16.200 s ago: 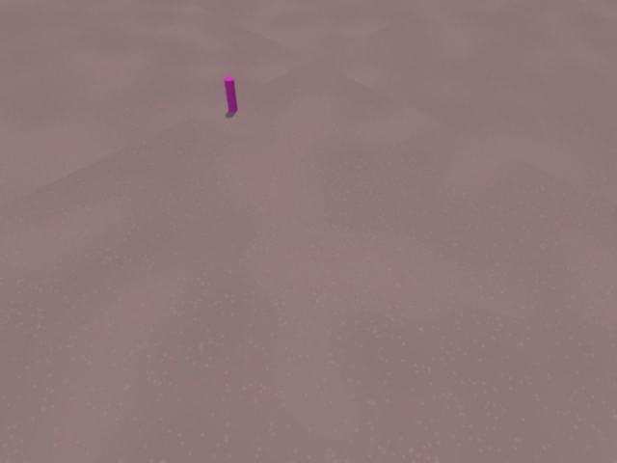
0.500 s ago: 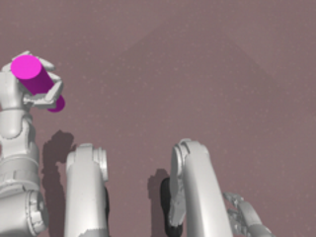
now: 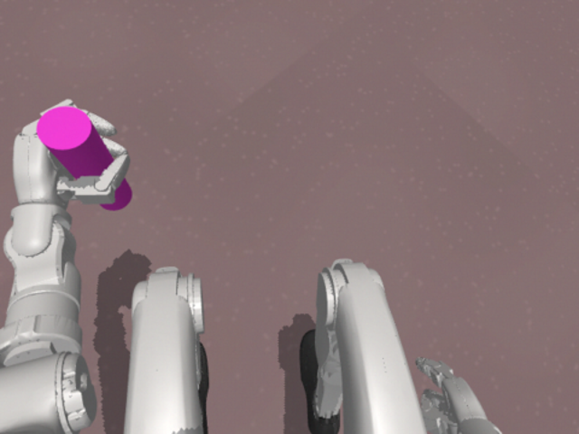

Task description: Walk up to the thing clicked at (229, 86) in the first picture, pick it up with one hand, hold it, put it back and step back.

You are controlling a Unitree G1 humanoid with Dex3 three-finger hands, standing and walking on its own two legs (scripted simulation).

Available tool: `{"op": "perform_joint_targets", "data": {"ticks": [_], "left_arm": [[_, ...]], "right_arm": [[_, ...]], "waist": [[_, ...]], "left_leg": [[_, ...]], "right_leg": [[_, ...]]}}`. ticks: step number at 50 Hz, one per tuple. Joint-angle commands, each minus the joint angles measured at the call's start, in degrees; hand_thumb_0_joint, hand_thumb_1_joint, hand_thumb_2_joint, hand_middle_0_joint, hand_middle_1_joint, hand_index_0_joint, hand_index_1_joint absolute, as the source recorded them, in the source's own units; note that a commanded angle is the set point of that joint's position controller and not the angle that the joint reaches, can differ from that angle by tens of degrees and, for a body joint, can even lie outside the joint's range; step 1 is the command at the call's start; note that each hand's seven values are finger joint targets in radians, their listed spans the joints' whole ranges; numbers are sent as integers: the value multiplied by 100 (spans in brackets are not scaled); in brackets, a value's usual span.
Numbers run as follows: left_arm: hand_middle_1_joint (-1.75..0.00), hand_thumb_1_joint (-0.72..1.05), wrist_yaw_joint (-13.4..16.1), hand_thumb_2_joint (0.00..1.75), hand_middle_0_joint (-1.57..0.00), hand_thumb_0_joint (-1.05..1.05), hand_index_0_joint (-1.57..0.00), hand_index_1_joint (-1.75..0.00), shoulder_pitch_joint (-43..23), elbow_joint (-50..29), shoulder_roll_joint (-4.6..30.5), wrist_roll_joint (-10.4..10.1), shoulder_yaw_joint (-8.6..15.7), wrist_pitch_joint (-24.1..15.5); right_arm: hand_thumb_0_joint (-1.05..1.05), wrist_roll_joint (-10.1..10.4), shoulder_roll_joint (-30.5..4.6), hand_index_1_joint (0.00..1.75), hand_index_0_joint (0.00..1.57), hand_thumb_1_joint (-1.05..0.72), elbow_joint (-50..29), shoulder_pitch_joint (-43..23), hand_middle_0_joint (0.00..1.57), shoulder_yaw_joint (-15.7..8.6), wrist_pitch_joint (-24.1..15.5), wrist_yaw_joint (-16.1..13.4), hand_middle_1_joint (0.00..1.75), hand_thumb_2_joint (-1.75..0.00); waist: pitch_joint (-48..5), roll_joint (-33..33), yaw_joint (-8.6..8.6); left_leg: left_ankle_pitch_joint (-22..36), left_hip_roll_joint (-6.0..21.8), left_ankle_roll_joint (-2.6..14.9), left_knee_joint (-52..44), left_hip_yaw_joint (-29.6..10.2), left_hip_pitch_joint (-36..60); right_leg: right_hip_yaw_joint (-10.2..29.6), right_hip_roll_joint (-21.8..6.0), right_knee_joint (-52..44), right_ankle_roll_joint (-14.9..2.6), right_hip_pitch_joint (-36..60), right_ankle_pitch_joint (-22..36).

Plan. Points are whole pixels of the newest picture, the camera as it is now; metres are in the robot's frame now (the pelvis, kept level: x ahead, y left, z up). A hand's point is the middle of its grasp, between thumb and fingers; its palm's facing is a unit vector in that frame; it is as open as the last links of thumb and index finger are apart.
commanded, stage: lift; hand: left
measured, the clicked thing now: (94, 168) +0.45 +0.23 -0.05
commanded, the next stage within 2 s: hold in 1.98 s
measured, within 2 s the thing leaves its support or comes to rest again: neither
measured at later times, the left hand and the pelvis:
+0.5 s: hand (32, 133) +0.41 +0.22 +0.11, palm faces +0.10 -0.99 -0.04, open 6.8 cm; pelvis +0.01 +0.00 +0.11, yaw +1 degrees
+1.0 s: hand out of the picture +0.39 +0.22 +0.28, palm faces +0.13 -0.99 -0.03, open 6.8 cm; pelvis +0.05 +0.01 +0.25, yaw +4 degrees
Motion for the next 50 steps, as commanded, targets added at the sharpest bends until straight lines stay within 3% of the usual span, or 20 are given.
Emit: {"op": "perform_joint_targets", "data": {"ticks": [1,3,5,11,13,16,18,19,20,21,26,29,32,37,39,40,41,43,46,50], "left_arm": [[-141,49,48,126,-130,0,-132,-139,-1698,-1678,1256,-306,258,-357],[-140,48,36,126,-128,0,-130,-139,-1562,-1740,1065,-331,74,-301],[-140,49,71,126,-130,0,-132,-139,-1742,-2324,1428,-309,251,-295],[-141,49,126,127,-130,0,-132,-140,-1105,-2497,822,-463,-123,40],[-141,51,194,127,-131,0,-133,-139,-1135,-3003,1049,-415,-9,96],[-140,53,231,126,-129,0,-131,-138,-604,-3192,765,-427,-216,282],[-139,55,282,126,-127,0,-130,-137,-259,-3327,667,-500,-182,404],[-140,53,334,127,-128,0,-130,-138,-449,-3776,950,-517,-25,425],[-140,53,334,126,-128,0,-131,-138,-169,-3732,707,-530,-224,508],[-140,53,367,127,-129,0,-131,-138,-444,-4201,738,-550,-285,536],[-138,52,490,126,-125,0,-128,-136,322,-4284,370,-588,-528,839],[-138,50,565,125,-126,0,-129,-136,304,-4937,510,-605,-577,958],[-138,48,676,125,-126,0,-128,-136,992,-4906,321,-636,-619,1126],[-137,47,826,126,-126,0,-128,-136,1247,-4846,290,-592,-632,1212],[-138,45,836,126,-127,0,-129,-137,1010,-5066,238,-586,-753,1172],[-138,47,859,126,-127,0,-129,-137,1227,-4887,316,-601,-590,1183],[-139,46,822,126,-128,0,-131,-138,1394,-4615,215,-578,-705,1199],[-138,45,801,126,-128,0,-130,-137,1172,-4919,210,-571,-775,1144],[-139,45,705,126,-130,0,-132,-139,1151,-4565,4,-533,-1006,1152],[-140,42,648,125,-131,0,-133,-139,1280,-4525,-37,-533,-1030,1117]], "right_arm": [[0,100,-1150,30,20,-90,-428,701,20,-506,-169,-100,30,-90],[0,152,-1147,30,20,-90,-495,621,20,-523,-200,-143,30,-90],[0,174,-1140,30,20,-90,-496,706,20,-556,-213,-174,30,-90],[0,287,-1041,30,20,-90,-567,637,20,-572,-304,-243,30,-90],[0,314,-1038,30,20,-90,-611,697,20,-619,-310,-266,30,-90],[0,381,-1001,30,20,-89,-695,623,20,-630,-312,-300,30,-90],[0,440,-999,30,20,-89,-752,577,20,-643,-330,-323,30,-90],[0,450,-982,30,20,-89,-770,578,20,-633,-329,-346,30,-90],[0,471,-935,30,20,-89,-796,545,20,-631,-339,-354,30,-89],[0,487,-915,30,20,-89,-805,543,20,-626,-358,-367,30,-89],[0,563,-844,30,20,-89,-850,492,20,-644,-428,-429,30,-90],[0,584,-835,30,20,-90,-892,516,20,-655,-482,-491,30,-90],[0,619,-727,30,20,-90,-924,527,20,-601,-507,-513,30,-90],[0,637,-665,30,20,-89,-863,557,20,-551,-572,-554,30,-90],[0,616,-669,30,20,-90,-870,620,20,-581,-611,-569,30,-90],[0,624,-660,30,20,-90,-880,554,20,-573,-627,-578,30,-90],[0,619,-592,30,20,-90,-817,618,20,-508,-638,-568,30,-89],[0,603,-629,30,20,-90,-880,636,20,-557,-669,-559,30,-90],[0,593,-623,30,20,-90,-800,650,20,-549,-721,-547,30,-90],[0,578,-634,30,20,-90,-858,654,20,-572,-762,-523,30,-90]], "waist": [[-4166,876,125],[-3879,765,72],[-4254,961,207],[-3955,757,162],[-4096,902,287],[-3941,935,292],[-3832,797,340],[-3933,846,437],[-3933,797,377],[-3915,823,353],[-3559,706,330],[-3717,824,348],[-3580,584,377],[-3081,514,392],[-3028,534,307],[-2908,423,404],[-2800,426,331],[-2842,569,386],[-2418,551,310],[-2318,616,422]], "left_leg": [[634,-140,319,-1745,402,2849],[462,-128,338,-1858,390,2791],[596,-131,316,-1977,396,3078],[779,-109,336,-2333,357,3390],[695,-98,305,-2557,336,3711],[605,-89,270,-2932,223,4048],[580,-73,271,-3122,167,4192],[603,-86,283,-3165,226,4243],[778,-87,294,-3221,243,4377],[723,-76,281,-3336,233,4479],[727,-51,265,-3860,140,5029],[929,-69,261,-4129,202,5469],[1268,-93,276,-4424,213,5730],[1523,-80,253,-4980,155,6314],[1685,-103,262,-5096,240,6404],[1714,-108,270,-5162,257,6413],[1781,-112,274,-5252,256,6525],[2078,-105,256,-5431,277,6868],[1924,-84,227,-5742,277,7096],[1855,-71,187,-6165,271,7535]], "right_leg": [[-43,160,-1779,-226,2291,904],[-48,158,-1938,-227,2219,755],[-2,147,-1991,-244,2462,876],[33,148,-2413,-229,2695,1056],[50,137,-2568,-254,2784,955],[9,119,-2762,-260,2889,911],[-7,113,-2914,-248,3016,916],[45,114,-3051,-239,3253,921],[53,108,-3140,-229,3389,1073],[72,116,-3252,-231,3450,1039],[61,112,-3719,-212,3790,1082],[137,106,-4118,-191,4349,1263],[113,123,-4472,-155,4870,1571],[70,144,-4928,-155,5332,1802],[113,142,-5163,-141,5704,2005],[124,146,-5249,-131,5873,2037],[114,148,-5335,-135,5934,2103],[114,141,-5484,-142,6145,2357],[93,141,-5770,-156,6173,2209],[60,131,-6116,-162,6469,2104]]}}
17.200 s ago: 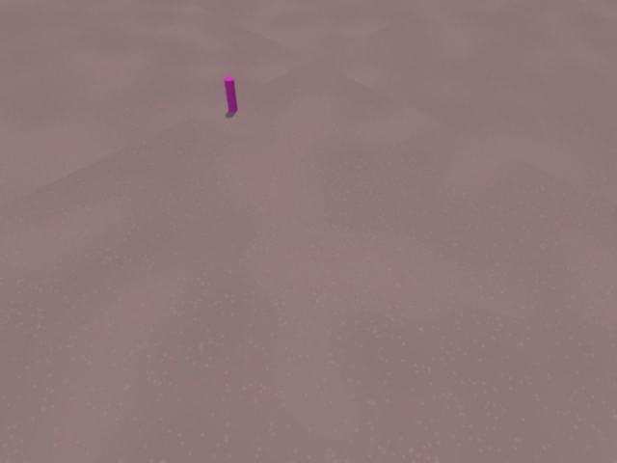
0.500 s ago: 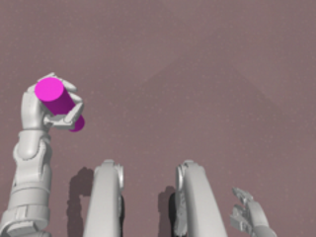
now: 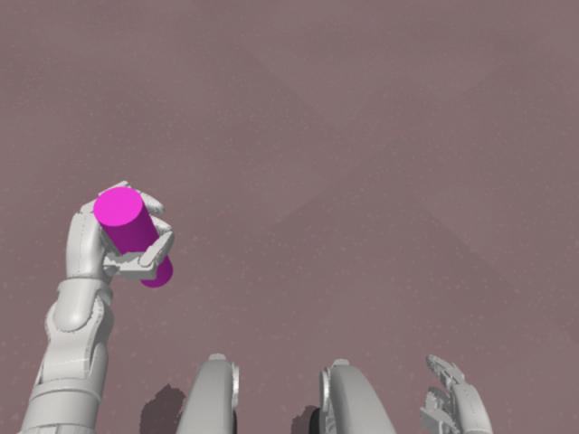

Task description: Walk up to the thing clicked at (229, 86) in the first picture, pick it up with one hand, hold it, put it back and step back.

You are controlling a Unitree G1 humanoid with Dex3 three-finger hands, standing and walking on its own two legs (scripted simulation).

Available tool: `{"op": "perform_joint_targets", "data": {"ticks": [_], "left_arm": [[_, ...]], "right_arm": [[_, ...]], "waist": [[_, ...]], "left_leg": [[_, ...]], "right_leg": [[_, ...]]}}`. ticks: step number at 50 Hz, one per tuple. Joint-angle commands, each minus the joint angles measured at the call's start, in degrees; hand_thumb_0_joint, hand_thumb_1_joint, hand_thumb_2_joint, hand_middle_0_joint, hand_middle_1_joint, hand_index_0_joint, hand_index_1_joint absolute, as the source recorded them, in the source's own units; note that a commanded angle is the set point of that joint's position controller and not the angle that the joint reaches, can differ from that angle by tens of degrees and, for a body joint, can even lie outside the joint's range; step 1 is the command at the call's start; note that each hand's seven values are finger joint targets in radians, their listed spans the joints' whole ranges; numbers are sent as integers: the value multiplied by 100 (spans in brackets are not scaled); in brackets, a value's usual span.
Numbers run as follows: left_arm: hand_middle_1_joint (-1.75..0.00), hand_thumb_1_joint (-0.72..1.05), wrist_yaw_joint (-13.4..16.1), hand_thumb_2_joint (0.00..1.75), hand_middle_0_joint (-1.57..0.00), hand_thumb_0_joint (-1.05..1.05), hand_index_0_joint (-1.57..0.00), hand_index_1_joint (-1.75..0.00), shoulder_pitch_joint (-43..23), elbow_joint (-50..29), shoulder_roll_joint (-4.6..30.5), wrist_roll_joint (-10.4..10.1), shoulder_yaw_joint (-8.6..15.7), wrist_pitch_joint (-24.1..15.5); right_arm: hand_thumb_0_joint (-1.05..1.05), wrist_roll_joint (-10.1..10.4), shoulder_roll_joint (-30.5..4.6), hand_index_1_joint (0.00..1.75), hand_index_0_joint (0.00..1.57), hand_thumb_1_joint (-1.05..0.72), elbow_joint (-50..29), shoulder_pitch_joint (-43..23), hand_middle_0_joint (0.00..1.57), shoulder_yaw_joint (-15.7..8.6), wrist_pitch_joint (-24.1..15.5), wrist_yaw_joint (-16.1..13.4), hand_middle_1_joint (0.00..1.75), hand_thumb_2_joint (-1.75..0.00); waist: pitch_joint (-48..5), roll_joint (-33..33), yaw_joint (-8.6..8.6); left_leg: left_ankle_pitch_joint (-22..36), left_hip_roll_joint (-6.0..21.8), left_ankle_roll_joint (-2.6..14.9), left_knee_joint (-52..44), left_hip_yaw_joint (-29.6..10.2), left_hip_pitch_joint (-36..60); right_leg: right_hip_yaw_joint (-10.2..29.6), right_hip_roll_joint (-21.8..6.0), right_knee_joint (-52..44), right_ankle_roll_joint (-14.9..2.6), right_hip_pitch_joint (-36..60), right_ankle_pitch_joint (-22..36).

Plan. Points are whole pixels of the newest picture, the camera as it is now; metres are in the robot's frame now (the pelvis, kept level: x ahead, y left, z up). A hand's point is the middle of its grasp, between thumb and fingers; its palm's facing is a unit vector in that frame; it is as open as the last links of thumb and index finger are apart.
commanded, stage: lift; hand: left
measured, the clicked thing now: (140, 244) +0.36 +0.20 +0.01
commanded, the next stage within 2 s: hold in 0.98 s
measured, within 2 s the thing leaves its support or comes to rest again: neither
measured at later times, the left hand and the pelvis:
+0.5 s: hand (139, 216) +0.35 +0.18 +0.10, palm faces +0.05 -1.00 -0.01, open 6.8 cm; pelvis +0.02 +0.00 +0.06, yaw +1 degrees
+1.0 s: hand (142, 196) +0.36 +0.17 +0.12, palm faces +0.03 -1.00 +0.00, open 6.8 cm; pelvis +0.03 -0.01 +0.09, yaw +1 degrees
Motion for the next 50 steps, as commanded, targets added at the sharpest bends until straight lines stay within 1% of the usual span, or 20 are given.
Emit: {"op": "perform_joint_targets", "data": {"ticks": [1,2,5,9,10,11,12,18,22,27,28,30,32,34,36,40,42,45,46,50], "left_arm": [[-139,43,-48,125,-131,0,-133,-138,-1450,-1417,785,-107,238,-523],[-138,45,-14,125,-131,0,-132,-138,-1562,-1629,826,-130,325,-563],[-139,47,9,127,-132,0,-133,-139,-1328,-1423,788,-141,333,-583],[-139,48,31,128,-132,0,-133,-139,-1456,-1531,771,-115,273,-691],[-140,48,8,127,-133,0,-134,-139,-1266,-1206,598,-126,146,-674],[-140,50,-6,128,-132,0,-134,-139,-1399,-1330,696,-133,214,-713],[-139,49,-30,127,-131,0,-133,-138,-1499,-1468,623,-126,74,-740],[-140,51,-94,127,-132,0,-134,-139,-1438,-1101,575,-163,123,-779],[-137,48,-127,125,-130,0,-132,-137,-1333,-1027,630,-164,215,-817],[-137,52,-145,126,-130,0,-131,-136,-1385,-1069,556,-148,131,-856],[-137,52,-189,126,-130,0,-131,-136,-1248,-804,455,-160,90,-849],[-136,51,-195,126,-129,0,-130,-136,-1647,-1231,668,-165,193,-928],[-136,52,-179,125,-129,0,-130,-135,-1357,-934,623,-167,256,-894],[-136,52,-192,126,-127,0,-129,-135,-1407,-970,467,-194,147,-903],[-135,52,-184,125,-128,0,-130,-135,-1535,-949,566,-150,172,-935],[-137,52,-257,126,-130,0,-131,-136,-1476,-997,529,-182,106,-947],[-137,51,-307,126,-130,0,-132,-136,-1272,-597,369,-228,85,-893],[-136,53,-283,125,-129,0,-131,-135,-1596,-1057,611,-179,183,-972],[-137,54,-291,126,-130,0,-132,-136,-1306,-593,432,-184,145,-922],[-138,52,-294,127,-131,0,-132,-137,-1456,-799,473,-202,155,-983]], "right_arm": [[0,-14,-870,30,20,-90,-517,250,20,-369,-257,-11,30,-90],[0,-9,-836,30,20,-90,-589,213,20,-347,-262,-11,30,-90],[0,-21,-804,30,20,-90,-546,225,20,-318,-249,-9,30,-90],[0,-51,-841,30,20,-90,-485,332,20,-325,-268,-30,30,-90],[0,-51,-770,30,20,-90,-497,276,20,-266,-252,-24,30,-90],[0,-51,-816,30,20,-90,-487,291,20,-293,-264,-25,30,-90],[0,-63,-829,30,20,-90,-472,329,20,-318,-269,-36,30,-90],[0,-63,-778,30,20,-90,-464,275,20,-291,-279,-28,30,-90],[0,-76,-767,30,20,-90,-413,340,20,-292,-261,-43,30,-89],[0,-89,-746,30,20,-90,-435,366,20,-297,-224,-56,30,-89],[0,-97,-728,30,20,-90,-409,335,20,-269,-219,-53,30,-89],[0,-103,-742,30,20,-90,-402,344,20,-288,-223,-61,30,-89],[0,-108,-732,30,20,-89,-388,373,20,-283,-186,-83,30,-89],[0,-111,-693,30,20,-89,-412,314,20,-256,-184,-71,30,-89],[0,-116,-733,30,20,-89,-370,308,20,-290,-174,-80,30,-89],[0,-115,-742,30,20,-90,-384,331,20,-291,-155,-85,30,-89],[0,-119,-745,30,20,-90,-368,335,20,-285,-149,-75,30,-89],[0,-139,-736,30,20,-89,-345,367,20,-292,-113,-78,30,-89],[0,-142,-741,30,20,-89,-358,329,20,-299,-108,-70,30,-89],[0,-141,-727,30,20,-90,-328,355,20,-290,-93,-73,30,-89]], "waist": [[-2149,508,-38],[-2228,503,47],[-2037,348,21],[-2103,515,-2],[-1854,381,-46],[-1862,427,1],[-1942,454,-28],[-1548,252,-10],[-1651,234,42],[-1630,189,9],[-1491,149,-3],[-1576,357,45],[-1540,116,40],[-1332,107,32],[-1268,223,39],[-1410,223,18],[-1348,57,-7],[-1471,286,60],[-1260,118,22],[-1426,138,58]], "left_leg": [[1293,-146,127,-1589,-5,2349],[1343,-164,127,-1652,25,2398],[1269,-193,142,-1875,70,2455],[1634,-165,111,-2086,69,2972],[1550,-171,116,-2183,58,2926],[1556,-160,110,-2267,55,3013],[1649,-157,101,-2297,56,3164],[1329,-176,122,-2648,130,3189],[1677,-180,111,-2745,166,3439],[1883,-192,124,-2896,246,3613],[1892,-185,113,-2942,236,3663],[1900,-192,104,-3014,240,3815],[1998,-195,126,-3047,267,3793],[1995,-203,129,-3112,280,3753],[1923,-203,115,-3189,280,3841],[2225,-197,115,-3229,307,4071],[2387,-192,138,-3218,300,4046],[2599,-192,118,-3265,300,4278],[2489,-197,120,-3310,292,4182],[2457,-201,113,-3392,325,4279]], "right_leg": [[101,137,-1421,-188,1314,1478],[122,123,-1494,-183,1497,1535],[138,131,-1746,-156,1780,1510],[108,144,-1852,-171,1938,1825],[78,162,-1928,-164,1961,1746],[67,161,-1970,-173,2004,1746],[74,154,-2015,-173,2068,1828],[111,151,-2444,-139,2417,1611],[116,155,-2554,-140,2712,1917],[173,139,-2776,-116,3072,2156],[156,156,-2796,-123,3040,2147],[163,141,-2858,-133,3095,2152],[171,147,-2938,-109,3298,2268],[176,149,-2983,-105,3334,2291],[171,147,-3036,-119,3324,2193],[185,150,-3100,-106,3540,2501],[181,158,-3126,-96,3617,2673],[168,152,-3145,-111,3689,2783],[163,164,-3190,-107,3657,2706],[182,144,-3244,-101,3873,2701]]}}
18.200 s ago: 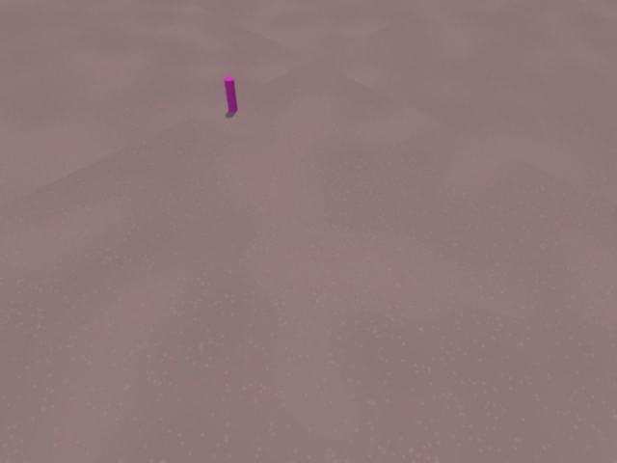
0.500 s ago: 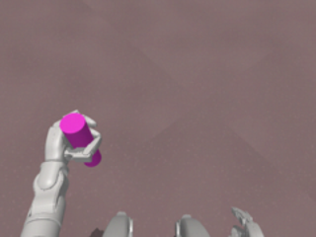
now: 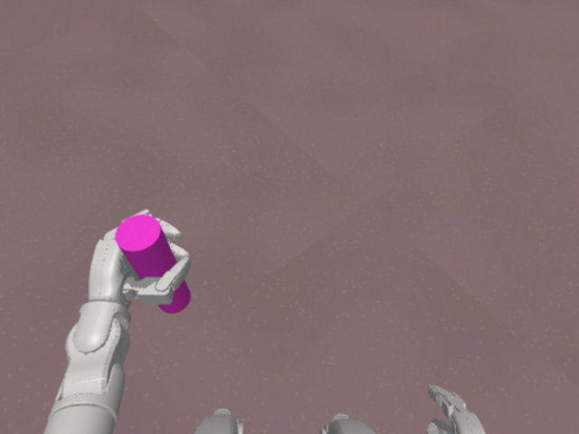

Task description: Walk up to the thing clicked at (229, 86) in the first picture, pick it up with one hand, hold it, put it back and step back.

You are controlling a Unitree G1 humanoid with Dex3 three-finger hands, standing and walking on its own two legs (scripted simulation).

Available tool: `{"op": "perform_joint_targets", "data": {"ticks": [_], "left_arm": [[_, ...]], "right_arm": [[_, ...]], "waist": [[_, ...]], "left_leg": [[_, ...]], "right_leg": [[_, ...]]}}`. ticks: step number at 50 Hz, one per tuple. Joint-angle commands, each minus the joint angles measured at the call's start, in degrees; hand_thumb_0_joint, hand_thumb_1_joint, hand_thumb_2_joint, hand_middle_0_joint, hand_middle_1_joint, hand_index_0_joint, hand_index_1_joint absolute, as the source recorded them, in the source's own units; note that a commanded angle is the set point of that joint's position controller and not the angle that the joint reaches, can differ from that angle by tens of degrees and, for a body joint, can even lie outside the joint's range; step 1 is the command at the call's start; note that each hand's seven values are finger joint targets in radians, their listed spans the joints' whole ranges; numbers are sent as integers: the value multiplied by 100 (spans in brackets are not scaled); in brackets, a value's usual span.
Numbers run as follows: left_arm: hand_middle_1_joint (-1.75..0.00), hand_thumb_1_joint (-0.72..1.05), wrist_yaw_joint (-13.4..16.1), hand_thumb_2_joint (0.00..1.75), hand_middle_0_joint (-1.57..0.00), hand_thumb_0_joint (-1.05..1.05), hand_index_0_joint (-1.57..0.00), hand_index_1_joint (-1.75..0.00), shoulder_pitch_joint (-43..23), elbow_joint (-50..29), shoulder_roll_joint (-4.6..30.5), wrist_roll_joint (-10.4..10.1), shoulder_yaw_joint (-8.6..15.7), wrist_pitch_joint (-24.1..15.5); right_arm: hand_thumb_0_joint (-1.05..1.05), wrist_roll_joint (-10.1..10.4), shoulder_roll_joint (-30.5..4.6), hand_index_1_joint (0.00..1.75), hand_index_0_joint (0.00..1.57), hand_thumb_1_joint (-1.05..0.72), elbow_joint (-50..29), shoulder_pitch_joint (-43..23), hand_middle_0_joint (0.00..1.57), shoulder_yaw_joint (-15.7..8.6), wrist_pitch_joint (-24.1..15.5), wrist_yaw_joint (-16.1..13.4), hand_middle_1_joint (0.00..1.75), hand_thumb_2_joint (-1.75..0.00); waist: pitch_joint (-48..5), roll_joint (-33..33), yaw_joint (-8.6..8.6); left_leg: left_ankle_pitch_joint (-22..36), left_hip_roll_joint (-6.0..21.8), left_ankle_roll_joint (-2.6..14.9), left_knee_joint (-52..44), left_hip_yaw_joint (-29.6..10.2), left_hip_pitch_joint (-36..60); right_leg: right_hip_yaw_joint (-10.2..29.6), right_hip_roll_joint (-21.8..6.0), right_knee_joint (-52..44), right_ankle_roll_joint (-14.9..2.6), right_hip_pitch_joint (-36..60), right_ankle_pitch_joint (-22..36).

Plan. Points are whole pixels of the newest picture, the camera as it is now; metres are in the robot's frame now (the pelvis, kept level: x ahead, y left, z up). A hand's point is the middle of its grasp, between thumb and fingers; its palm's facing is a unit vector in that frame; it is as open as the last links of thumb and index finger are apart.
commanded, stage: hold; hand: left
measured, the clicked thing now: (159, 270) +0.33 +0.18 +0.01
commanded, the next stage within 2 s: none
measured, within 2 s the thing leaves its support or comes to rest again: neither
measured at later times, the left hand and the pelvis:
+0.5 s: hand (163, 258) +0.33 +0.16 +0.05, palm faces +0.03 -1.00 +0.00, open 6.8 cm; pelvis +0.00 +0.00 +0.01, yaw +0 degrees
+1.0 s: hand (159, 261) +0.32 +0.17 +0.06, palm faces +0.02 -1.00 +0.00, open 6.8 cm; pelvis +0.00 +0.00 +0.02, yaw +0 degrees
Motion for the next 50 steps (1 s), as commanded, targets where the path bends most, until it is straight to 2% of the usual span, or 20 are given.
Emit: {"op": "perform_joint_targets", "data": {"ticks": [1,4,6,8,9,11,14,16,18,19,25,28,30,31,33,36,39,44,48,50], "left_arm": [[-138,51,-14,127,-130,0,-132,-138,-1576,-1408,731,-176,283,-533],[-137,51,-17,126,-131,0,-132,-137,-1442,-1261,706,-150,273,-515],[-137,49,-4,125,-129,0,-129,-138,-1696,-1630,814,-159,339,-562],[-136,49,4,124,-128,0,-128,-137,-1501,-1336,594,-176,214,-509],[-136,49,43,124,-128,0,-128,-137,-1752,-1720,855,-158,370,-550],[-137,51,75,124,-129,0,-129,-137,-1627,-1670,833,-120,354,-548],[-138,51,96,125,-129,0,-130,-138,-1415,-1273,576,-107,186,-502],[-137,50,127,125,-130,0,-130,-138,-1908,-1892,930,-102,412,-588],[-138,52,81,125,-130,0,-130,-138,-1411,-1227,581,-89,169,-500],[-139,53,107,126,-131,0,-131,-139,-1864,-1814,837,-88,297,-564],[-139,51,105,125,-132,0,-132,-139,-1520,-1339,647,-100,212,-483],[-140,51,118,126,-132,0,-132,-140,-1700,-1646,837,-70,285,-513],[-140,51,74,126,-133,0,-133,-140,-1574,-1456,611,-110,169,-483],[-140,50,106,126,-132,0,-133,-140,-1792,-1720,784,-115,291,-517],[-141,50,103,126,-133,0,-134,-141,-1507,-1204,632,-90,232,-481],[-141,51,90,126,-134,0,-134,-141,-1828,-1676,794,-77,239,-559],[-141,50,45,125,-133,0,-134,-141,-1559,-1382,628,-123,202,-514],[-141,49,49,125,-133,0,-133,-141,-1802,-1321,663,-90,170,-534],[-139,51,73,124,-132,0,-132,-139,-1918,-1651,789,-78,237,-586],[-140,53,76,126,-133,0,-133,-140,-1671,-1097,628,-91,232,-522]], "right_arm": [[0,11,-817,30,20,-90,-651,-23,20,-310,-226,-32,30,-90],[0,11,-799,30,20,-90,-626,-8,20,-313,-217,-32,30,-90],[0,5,-796,30,20,-90,-631,-8,20,-329,-215,-23,30,-90],[0,-4,-789,30,20,-90,-657,-32,20,-308,-196,-19,30,-90],[0,5,-805,30,20,-90,-629,-29,20,-328,-204,-18,30,-90],[0,-14,-776,30,20,-90,-637,-6,20,-321,-171,-27,30,-90],[0,-16,-749,30,20,-90,-636,-56,20,-299,-176,-12,30,-90],[0,-14,-762,30,20,-90,-648,-65,20,-321,-166,-27,30,-90],[0,-18,-772,30,20,-90,-653,-33,20,-302,-139,-10,30,-90],[0,-9,-781,30,20,-90,-641,-87,20,-319,-161,-17,30,-90],[0,3,-777,30,20,-90,-648,-127,20,-313,-148,-16,30,-90],[0,16,-790,30,20,-90,-655,-127,20,-331,-141,-8,30,-90],[0,12,-749,30,20,-90,-684,-190,20,-304,-154,17,30,-90],[0,20,-761,30,20,-90,-658,-184,20,-314,-162,11,30,-90],[0,5,-773,30,20,-90,-669,-186,20,-320,-164,29,30,-90],[0,23,-766,30,20,-90,-681,-207,20,-313,-167,10,30,-90],[0,26,-773,30,20,-90,-660,-226,20,-314,-200,11,30,-90],[0,15,-757,30,20,-90,-622,-215,20,-302,-207,10,30,-90],[0,4,-775,30,20,-90,-631,-214,20,-308,-202,1,30,-90],[0,11,-752,30,20,-90,-619,-256,20,-291,-217,22,30,-90]], "waist": [[-1826,184,-25],[-1746,125,-21],[-1938,240,19],[-1806,71,-39],[-1821,220,43],[-1946,197,52],[-1670,-6,-11],[-1910,239,50],[-1704,11,-34],[-1690,236,49],[-1569,102,6],[-1640,147,57],[-1501,176,20],[-1550,226,80],[-1423,91,20],[-1485,122,35],[-1497,69,19],[-1375,44,-26],[-1579,214,68],[-1274,81,31]], "left_leg": [[1706,-202,149,-774,90,1240],[1672,-196,141,-855,75,1303],[1689,-203,145,-866,88,1372],[1798,-201,149,-877,90,1346],[1786,-202,144,-911,105,1360],[1891,-206,153,-897,120,1440],[1784,-217,166,-949,135,1332],[1820,-226,163,-972,155,1468],[1900,-210,164,-1026,126,1471],[1790,-229,156,-1067,154,1481],[1780,-221,164,-1181,142,1587],[1806,-218,154,-1238,139,1678],[1673,-226,140,-1292,137,1606],[1679,-226,135,-1316,144,1671],[1634,-209,141,-1318,120,1563],[1612,-239,155,-1373,158,1681],[1629,-233,158,-1392,155,1781],[1601,-228,166,-1402,151,1712],[1670,-221,127,-1456,135,1879],[1519,-225,139,-1471,147,1694]], "right_leg": [[60,136,-734,-86,791,1952],[42,142,-786,-86,862,1906],[66,126,-818,-85,922,1943],[40,147,-846,-72,1006,2029],[49,133,-847,-81,1010,2019],[59,134,-877,-76,1072,2119],[61,126,-941,-44,1141,2085],[93,100,-975,-47,1200,2138],[51,134,-980,-58,1220,2157],[78,106,-1022,-59,1197,2106],[51,123,-1133,-51,1273,2045],[44,113,-1170,-63,1354,2053],[33,126,-1188,-68,1322,1942],[35,112,-1207,-70,1390,1935],[18,136,-1209,-73,1308,1868],[54,97,-1283,-55,1400,1910],[55,102,-1312,-47,1410,1912],[50,97,-1342,-44,1372,1899],[31,111,-1333,-81,1437,1889],[31,113,-1369,-66,1341,1777]]}}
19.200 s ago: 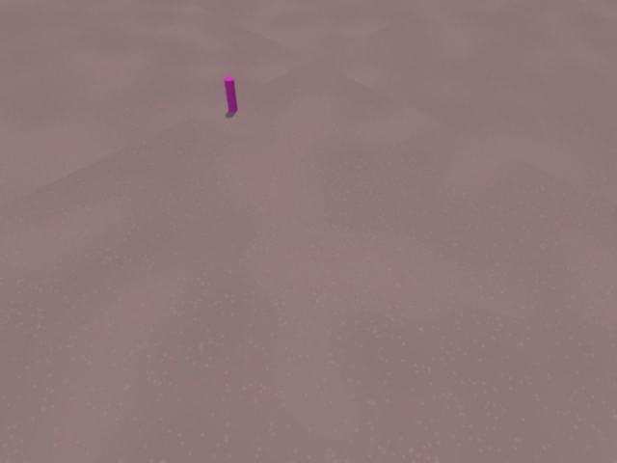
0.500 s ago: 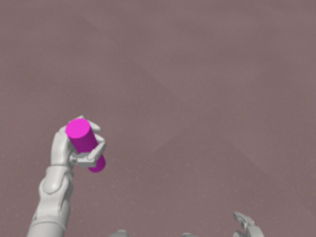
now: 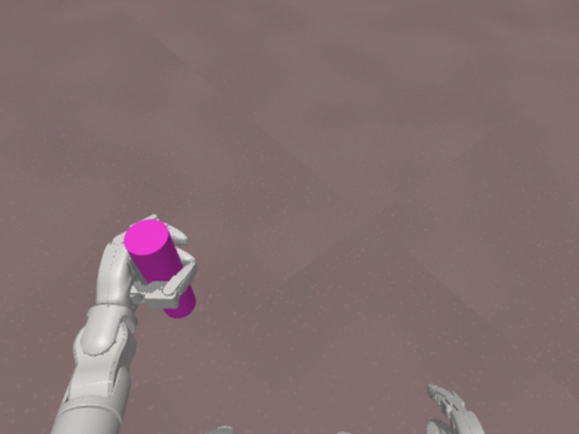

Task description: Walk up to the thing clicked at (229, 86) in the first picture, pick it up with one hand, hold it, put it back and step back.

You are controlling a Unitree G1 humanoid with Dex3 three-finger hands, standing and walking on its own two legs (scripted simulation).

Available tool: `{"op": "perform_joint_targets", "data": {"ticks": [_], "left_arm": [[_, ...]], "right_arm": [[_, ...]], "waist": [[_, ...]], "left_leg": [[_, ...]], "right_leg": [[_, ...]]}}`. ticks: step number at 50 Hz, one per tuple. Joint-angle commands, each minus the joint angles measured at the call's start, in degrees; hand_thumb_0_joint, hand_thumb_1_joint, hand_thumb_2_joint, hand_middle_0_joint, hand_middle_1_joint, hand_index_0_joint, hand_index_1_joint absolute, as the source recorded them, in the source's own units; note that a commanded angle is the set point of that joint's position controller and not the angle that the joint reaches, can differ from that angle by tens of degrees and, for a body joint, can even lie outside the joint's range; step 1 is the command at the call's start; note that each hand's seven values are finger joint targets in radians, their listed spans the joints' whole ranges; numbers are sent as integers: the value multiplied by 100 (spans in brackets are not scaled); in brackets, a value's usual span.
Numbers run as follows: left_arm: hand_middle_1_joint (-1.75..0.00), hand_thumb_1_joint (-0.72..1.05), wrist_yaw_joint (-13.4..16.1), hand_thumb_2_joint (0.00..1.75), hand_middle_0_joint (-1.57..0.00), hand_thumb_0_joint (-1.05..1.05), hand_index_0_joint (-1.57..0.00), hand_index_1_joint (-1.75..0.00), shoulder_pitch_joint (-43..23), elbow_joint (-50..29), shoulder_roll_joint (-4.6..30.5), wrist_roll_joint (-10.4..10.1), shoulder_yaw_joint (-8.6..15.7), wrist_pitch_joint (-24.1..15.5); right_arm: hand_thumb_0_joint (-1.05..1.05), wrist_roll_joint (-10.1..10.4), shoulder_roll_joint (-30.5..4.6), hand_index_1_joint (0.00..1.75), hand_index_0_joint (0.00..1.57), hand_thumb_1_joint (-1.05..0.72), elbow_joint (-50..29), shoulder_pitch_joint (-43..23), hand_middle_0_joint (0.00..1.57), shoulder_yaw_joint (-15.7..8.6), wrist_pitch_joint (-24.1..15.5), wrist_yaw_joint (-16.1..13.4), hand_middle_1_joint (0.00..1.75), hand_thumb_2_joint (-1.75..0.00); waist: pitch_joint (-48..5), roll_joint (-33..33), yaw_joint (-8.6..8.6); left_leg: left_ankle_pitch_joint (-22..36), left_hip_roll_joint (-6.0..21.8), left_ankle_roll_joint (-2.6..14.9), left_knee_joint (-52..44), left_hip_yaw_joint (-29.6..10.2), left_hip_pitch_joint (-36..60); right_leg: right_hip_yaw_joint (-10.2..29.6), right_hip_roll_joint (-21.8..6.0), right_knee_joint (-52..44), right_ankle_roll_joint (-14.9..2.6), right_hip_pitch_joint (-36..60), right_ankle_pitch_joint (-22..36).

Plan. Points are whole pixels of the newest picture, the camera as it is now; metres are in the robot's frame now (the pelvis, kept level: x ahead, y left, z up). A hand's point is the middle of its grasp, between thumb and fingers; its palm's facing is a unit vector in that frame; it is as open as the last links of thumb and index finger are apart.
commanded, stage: hold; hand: left
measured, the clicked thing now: (165, 275) +0.32 +0.18 +0.02
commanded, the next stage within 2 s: crouch in 1.68 s
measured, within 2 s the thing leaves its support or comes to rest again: neither
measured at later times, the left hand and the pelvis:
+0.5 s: hand (168, 264) +0.33 +0.17 +0.05, palm faces +0.03 -1.00 -0.01, open 6.8 cm; pelvis +0.00 +0.00 +0.00, yaw +0 degrees
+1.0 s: hand (170, 268) +0.32 +0.17 +0.04, palm faces +0.02 -1.00 +0.00, open 6.8 cm; pelvis +0.00 +0.00 +0.00, yaw +0 degrees
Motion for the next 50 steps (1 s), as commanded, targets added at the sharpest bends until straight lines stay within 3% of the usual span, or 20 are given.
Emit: {"op": "perform_joint_targets", "data": {"ticks": [1,5,8,9,11,13,15,26,29,31,32,33,35,37,40,41,42,44,46,50], "left_arm": [[-141,54,13,126,-133,0,-133,-141,-1780,-1371,686,-189,297,-524],[-143,55,9,127,-135,0,-136,-142,-2067,-1593,961,-144,429,-608],[-142,53,0,127,-134,0,-134,-142,-1606,-1228,725,-165,358,-551],[-142,53,-1,127,-134,0,-134,-142,-1853,-1401,746,-158,289,-568],[-142,52,47,126,-135,0,-135,-142,-2065,-1612,966,-130,446,-588],[-142,53,37,127,-134,0,-134,-142,-1890,-1421,666,-109,175,-545],[-142,53,76,126,-134,0,-135,-142,-1957,-1460,806,-146,358,-560],[-142,53,51,127,-134,0,-135,-142,-1992,-1018,735,-124,291,-557],[-142,52,5,126,-134,0,-135,-142,-1955,-1302,867,-134,381,-609],[-141,54,-13,126,-134,0,-135,-141,-2214,-1551,872,-110,262,-629],[-140,53,-2,124,-134,0,-134,-140,-1969,-1262,764,-109,248,-595],[-141,53,12,126,-133,0,-134,-141,-1678,-1085,770,-137,385,-552],[-142,52,23,126,-134,0,-135,-142,-2115,-1483,768,-161,298,-606],[-141,51,51,125,-133,0,-134,-141,-2041,-1219,865,-123,408,-616],[-141,52,39,126,-133,0,-134,-141,-1957,-1425,713,-133,256,-656],[-141,51,55,125,-133,0,-134,-140,-1976,-1278,858,-132,422,-665],[-141,50,23,125,-132,0,-133,-140,-1820,-1081,640,-124,219,-632],[-140,52,33,125,-132,0,-133,-140,-2253,-1451,896,-95,340,-704],[-140,51,24,125,-133,0,-133,-140,-1860,-1102,742,-104,286,-652],[-141,51,32,126,-133,0,-133,-141,-2083,-1310,823,-147,378,-685]], "right_arm": [[0,4,-754,30,20,-90,-685,-200,20,-278,-272,-10,30,-90],[0,-3,-784,30,20,-90,-664,-197,20,-299,-271,-29,30,-90],[0,12,-790,30,20,-90,-676,-189,20,-305,-265,-26,30,-90],[0,-1,-772,30,20,-90,-660,-178,20,-298,-269,-25,30,-90],[0,1,-799,30,20,-90,-633,-136,20,-319,-271,-41,30,-90],[0,-2,-753,30,20,-90,-650,-154,20,-297,-272,-32,30,-90],[0,10,-777,30,20,-90,-626,-145,20,-310,-283,-18,30,-90],[0,-16,-793,30,20,-90,-549,-17,20,-309,-282,-4,30,-90],[0,6,-812,30,20,-90,-650,-118,20,-336,-285,15,30,-90],[0,-5,-825,30,20,-90,-619,-62,20,-343,-265,16,30,-90],[0,-13,-809,30,20,-90,-597,-37,20,-332,-268,15,30,-90],[0,3,-805,30,20,-90,-620,-87,20,-329,-266,21,30,-90],[0,14,-799,30,20,-90,-697,-141,20,-319,-290,41,30,-90],[0,8,-822,30,20,-90,-622,-114,20,-332,-285,27,30,-90],[0,-8,-763,30,20,-90,-656,-107,20,-306,-287,32,30,-90],[0,-13,-814,30,20,-90,-613,-101,20,-328,-304,9,30,-90],[0,-3,-812,30,20,-90,-629,-101,20,-321,-309,16,30,-90],[0,-19,-807,30,20,-90,-607,-73,20,-329,-305,3,30,-90],[0,-22,-796,30,20,-90,-575,-50,20,-321,-301,-1,30,-90],[0,2,-818,30,20,-90,-668,-138,20,-325,-307,7,30,-90]], "waist": [[-1547,102,-32],[-1681,220,20],[-1658,-22,0],[-1653,115,-11],[-1830,190,-7],[-1629,131,-91],[-1609,150,14],[-1611,19,-92],[-1809,190,38],[-1871,304,-23],[-1788,206,-55],[-1714,68,12],[-1735,270,-17],[-1579,192,-34],[-1757,138,-39],[-1702,91,-35],[-1715,-7,-89],[-1853,211,-84],[-1794,81,-70],[-1812,237,-16]], "left_leg": [[1116,-176,128,-678,81,758],[1126,-210,143,-661,125,823],[1184,-198,150,-667,126,798],[1220,-196,140,-656,112,787],[1328,-187,134,-657,109,958],[1232,-190,138,-676,108,863],[1147,-166,120,-713,81,747],[1317,-167,147,-619,86,774],[1363,-179,134,-647,105,861],[1413,-163,109,-674,81,977],[1422,-165,112,-645,82,934],[1382,-157,123,-683,73,848],[1216,-156,108,-720,80,857],[1129,-147,110,-718,63,788],[1193,-162,121,-661,84,812],[1191,-178,142,-620,99,787],[1255,-157,150,-623,96,841],[1338,-176,146,-577,101,876],[1306,-181,152,-569,106,828],[1216,-165,123,-645,79,835]], "right_leg": [[-11,146,-643,-78,464,1415],[43,97,-669,-68,543,1456],[22,116,-674,-64,576,1514],[17,119,-662,-72,580,1543],[17,127,-655,-77,606,1615],[10,129,-679,-70,527,1544],[-26,147,-654,-101,518,1433],[2,131,-643,-67,503,1615],[15,123,-651,-86,592,1625],[-8,148,-621,-108,544,1631],[-11,148,-627,-96,567,1650],[-28,159,-639,-90,572,1612],[-19,151,-644,-104,487,1465],[-33,161,-632,-106,378,1352],[-5,147,-627,-95,485,1456],[17,134,-639,-74,487,1479],[20,143,-615,-73,450,1554],[39,125,-595,-75,477,1651],[34,121,-626,-62,506,1618],[2,139,-609,-96,473,1470]]}}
